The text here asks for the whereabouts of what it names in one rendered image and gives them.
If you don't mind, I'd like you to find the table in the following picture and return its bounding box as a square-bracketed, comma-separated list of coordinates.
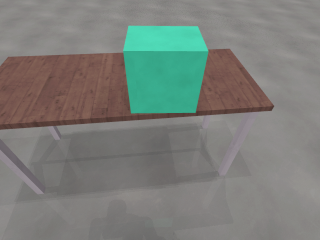
[0, 48, 274, 194]

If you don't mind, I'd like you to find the carton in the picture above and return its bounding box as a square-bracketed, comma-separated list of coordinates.
[123, 25, 209, 114]

